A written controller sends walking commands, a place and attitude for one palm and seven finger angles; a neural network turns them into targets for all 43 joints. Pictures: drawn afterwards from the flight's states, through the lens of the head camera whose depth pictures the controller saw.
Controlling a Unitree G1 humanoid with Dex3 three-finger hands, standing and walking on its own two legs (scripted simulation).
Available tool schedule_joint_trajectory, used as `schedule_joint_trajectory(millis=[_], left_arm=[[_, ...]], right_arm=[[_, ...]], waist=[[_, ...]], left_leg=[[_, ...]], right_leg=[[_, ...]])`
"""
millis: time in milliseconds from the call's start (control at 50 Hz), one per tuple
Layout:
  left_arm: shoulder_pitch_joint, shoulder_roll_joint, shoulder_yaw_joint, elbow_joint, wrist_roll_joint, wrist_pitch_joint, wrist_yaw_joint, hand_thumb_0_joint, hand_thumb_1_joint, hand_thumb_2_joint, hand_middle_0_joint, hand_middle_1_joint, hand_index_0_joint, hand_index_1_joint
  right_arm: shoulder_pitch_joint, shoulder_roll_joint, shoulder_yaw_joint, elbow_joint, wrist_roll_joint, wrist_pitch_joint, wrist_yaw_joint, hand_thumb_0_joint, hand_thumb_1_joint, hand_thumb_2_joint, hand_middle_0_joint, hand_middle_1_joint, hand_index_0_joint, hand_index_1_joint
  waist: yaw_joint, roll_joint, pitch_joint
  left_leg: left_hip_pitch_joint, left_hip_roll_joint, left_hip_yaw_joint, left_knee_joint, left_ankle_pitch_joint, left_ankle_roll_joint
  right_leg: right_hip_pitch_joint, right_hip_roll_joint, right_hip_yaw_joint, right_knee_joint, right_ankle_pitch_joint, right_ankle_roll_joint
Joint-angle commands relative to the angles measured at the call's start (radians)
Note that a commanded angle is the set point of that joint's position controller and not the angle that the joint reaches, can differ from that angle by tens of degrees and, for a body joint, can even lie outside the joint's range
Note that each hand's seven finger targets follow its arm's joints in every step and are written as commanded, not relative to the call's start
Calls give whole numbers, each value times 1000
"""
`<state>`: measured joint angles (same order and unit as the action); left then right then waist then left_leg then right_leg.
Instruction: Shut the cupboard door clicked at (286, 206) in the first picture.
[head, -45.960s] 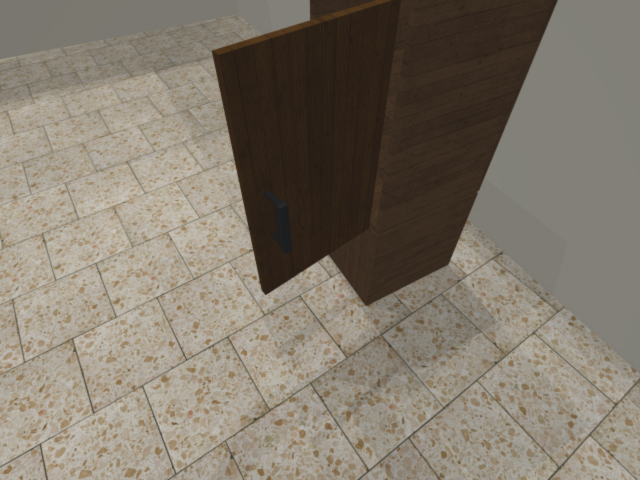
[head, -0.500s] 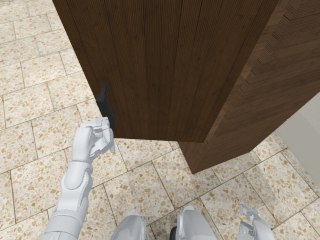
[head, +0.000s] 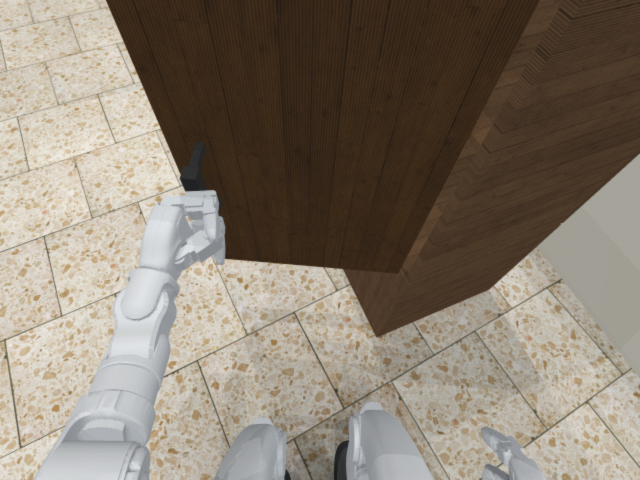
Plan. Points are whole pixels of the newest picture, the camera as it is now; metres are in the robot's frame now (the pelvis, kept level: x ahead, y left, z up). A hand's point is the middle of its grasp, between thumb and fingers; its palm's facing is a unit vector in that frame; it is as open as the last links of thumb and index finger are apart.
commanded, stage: push the door shut along its arc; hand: left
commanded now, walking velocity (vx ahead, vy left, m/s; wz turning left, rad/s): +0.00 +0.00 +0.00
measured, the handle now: (205, 192) +0.48 +0.15 +0.03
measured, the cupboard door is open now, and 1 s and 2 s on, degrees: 63 47 34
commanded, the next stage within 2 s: pull the fist back off the door in 1.38 s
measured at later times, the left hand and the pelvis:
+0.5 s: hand (251, 198) +0.46 +0.09 +0.03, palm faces -0.31 -0.95 -0.05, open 3.1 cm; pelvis -0.01 +0.01 -0.01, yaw +0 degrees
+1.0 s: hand (277, 166) +0.51 +0.06 +0.04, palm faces -0.41 -0.91 -0.04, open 3.1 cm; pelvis -0.01 +0.00 -0.02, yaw -2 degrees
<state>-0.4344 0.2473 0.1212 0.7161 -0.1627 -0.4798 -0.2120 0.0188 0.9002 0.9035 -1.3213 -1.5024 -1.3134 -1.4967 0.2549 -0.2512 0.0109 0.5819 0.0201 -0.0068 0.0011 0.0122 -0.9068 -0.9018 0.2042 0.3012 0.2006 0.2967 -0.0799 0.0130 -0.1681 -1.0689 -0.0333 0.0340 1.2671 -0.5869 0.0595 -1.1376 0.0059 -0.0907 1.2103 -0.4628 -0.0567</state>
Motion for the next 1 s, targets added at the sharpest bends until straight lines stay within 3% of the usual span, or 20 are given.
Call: schedule_joint_trajectory(millis=[0, 60, 100, 120, 200, 240, 300, 320, 360, 420, 500, 540, 580, 600, 660, 720, 800, 820, 980], left_arm=[[-393, 107, 16, -154, -13, -66, -28, 0, 900, 900, -1300, -1500, -1300, -1500], [-465, 100, -5, -154, -6, -77, -38, 0, 900, 900, -1300, -1500, -1300, -1500], [-491, 88, -15, -117, -2, -77, -37, 0, 900, 900, -1300, -1500, -1300, -1500], [-519, 96, -12, -101, -1, -78, -38, 0, 900, 900, -1300, -1500, -1300, -1500], [-619, 140, 22, -3, 17, -88, -31, 0, 900, 900, -1300, -1500, -1300, -1500], [-694, 126, -3, 14, 27, -98, -41, 0, 900, 900, -1300, -1500, -1300, -1500], [-712, 134, 6, 87, 30, -98, -57, 0, 900, 900, -1300, -1500, -1300, -1500], [-756, 136, 1, 84, 26, -99, -66, 0, 900, 900, -1300, -1500, -1300, -1500], [-773, 154, 18, 103, 24, -94, -78, 0, 900, 900, -1300, -1500, -1300, -1500], [-798, 182, 45, 140, 22, -83, -84, 0, 900, 900, -1300, -1500, -1300, -1500], [-828, 232, 87, 200, 34, -57, -84, 0, 900, 900, -1300, -1500, -1300, -1500], [-842, 264, 104, 181, 42, -62, -97, 0, 900, 900, -1300, -1500, -1300, -1500], [-851, 280, 105, 196, 47, -53, -113, 0, 900, 900, -1300, -1500, -1300, -1500], [-864, 248, 78, 191, 46, -47, -122, 0, 900, 900, -1300, -1500, -1300, -1500], [-913, 275, 90, 185, 41, -31, -140, 0, 900, 900, -1300, -1500, -1300, -1500], [-958, 257, 77, 168, 29, -15, -147, 0, 900, 900, -1300, -1500, -1300, -1500], [-980, 302, 103, 233, 45, 14, -145, 0, 900, 900, -1300, -1500, -1300, -1500], [-1018, 307, 103, 220, 43, 13, -146, 0, 900, 900, -1300, -1500, -1300, -1500], [-1041, 359, 127, 236, 68, 46, -173, 0, 900, 900, -1300, -1500, -1300, -1500]], right_arm=[[74, -161, -63, -86, 4, -38, -8, 0, -900, -900, 200, 300, 200, 300], [89, -168, -66, -80, 3, -37, -4, 0, -900, -900, 200, 300, 200, 300], [98, -170, -67, -70, 4, -33, 0, 0, -900, -900, 200, 300, 200, 300], [105, -174, -66, -68, 3, -33, -1, 0, -900, -900, 200, 300, 200, 300], [119, -179, -62, -51, -1, -24, -1, 0, -900, -900, 200, 300, 200, 300], [128, -181, -62, -44, -4, -24, 1, 0, -900, -900, 200, 300, 200, 300], [144, -187, -63, -36, -4, -16, 3, 0, -900, -900, 200, 300, 200, 300], [152, -190, -61, -37, -6, -16, 2, 0, -900, -900, 200, 300, 200, 300], [157, -191, -61, -34, -6, -11, 4, 0, -900, -900, 200, 300, 200, 300], [171, -194, -58, -36, -7, -3, 4, 0, -900, -900, 200, 300, 200, 300], [182, -192, -48, -38, -11, 10, 7, 0, -900, -900, 200, 300, 200, 300], [188, -192, -49, -44, -13, 8, 7, 0, -900, -900, 200, 300, 200, 300], [197, -194, -48, -43, -12, 12, 7, 0, -900, -900, 200, 300, 200, 300], [195, -190, -49, -42, -11, 12, 9, 0, -900, -900, 200, 300, 200, 300], [210, -200, -51, -33, -12, 12, 6, 0, -900, -900, 200, 300, 200, 300], [218, -197, -49, -34, -12, 6, 7, 0, -900, -900, 200, 300, 200, 300], [228, -201, -44, -21, -13, 9, 4, 0, -900, -900, 200, 300, 200, 300], [236, -201, -41, -24, -15, 5, 2, 0, -900, -900, 200, 300, 200, 300], [254, -205, -39, -27, -20, -3, 6, 0, -900, -900, 200, 300, 200, 300]], waist=[[-41, 17, -418], [-51, 58, -433], [-63, 40, -416], [-67, 55, -408], [-79, 18, -392], [-92, 71, -420], [-99, 56, -424], [-112, 61, -432], [-107, 71, -469], [-108, 69, -455], [-120, 14, -438], [-111, 48, -493], [-118, 38, -486], [-128, 58, -489], [-136, 88, -515], [-145, 110, -528], [-157, 72, -486], [-166, 75, -500], [-160, 111, -559]], left_leg=[[165, 17, -96, -175, 284, -38], [221, 22, -114, -183, 310, -43], [223, 25, -120, -185, 296, -42], [228, 25, -128, -186, 304, -43], [170, 20, -123, -181, 241, -35], [207, 20, -131, -176, 251, -37], [207, 22, -135, -170, 266, -36], [212, 22, -139, -163, 284, -34], [210, 21, -133, -153, 295, -33], [199, 22, -138, -149, 309, -32], [93, 18, -113, -126, 275, -19], [103, 17, -107, -113, 305, -19], [91, 20, -109, -108, 308, -18], [101, 20, -106, -104, 311, -16], [148, 26, -118, -93, 345, -19], [170, 26, -125, -89, 361, -18], [94, 25, -113, -77, 319, -13], [91, 24, -114, -67, 327, -8], [86, 27, -108, -45, 374, -12]], right_leg=[[323, -6, 102, -149, 198, 23], [277, -4, 88, -139, 194, 18], [256, -2, 85, -146, 175, 19], [237, 1, 78, -139, 171, 14], [243, -1, 88, -144, 130, 18], [205, 0, 84, -133, 132, 14], [195, 2, 82, -130, 140, 13], [189, 5, 78, -123, 152, 11], [204, 4, 85, -121, 164, 12], [190, 9, 80, -112, 166, 9], [243, 10, 99, -119, 167, 16], [266, 11, 105, -107, 203, 13], [264, 12, 105, -103, 207, 13], [249, 13, 107, -108, 209, 15], [213, 14, 98, -97, 222, 13], [191, 17, 90, -93, 221, 10], [205, 21, 101, -104, 197, 14], [205, 24, 101, -95, 208, 12], [225, 27, 104, -72, 260, 9]])
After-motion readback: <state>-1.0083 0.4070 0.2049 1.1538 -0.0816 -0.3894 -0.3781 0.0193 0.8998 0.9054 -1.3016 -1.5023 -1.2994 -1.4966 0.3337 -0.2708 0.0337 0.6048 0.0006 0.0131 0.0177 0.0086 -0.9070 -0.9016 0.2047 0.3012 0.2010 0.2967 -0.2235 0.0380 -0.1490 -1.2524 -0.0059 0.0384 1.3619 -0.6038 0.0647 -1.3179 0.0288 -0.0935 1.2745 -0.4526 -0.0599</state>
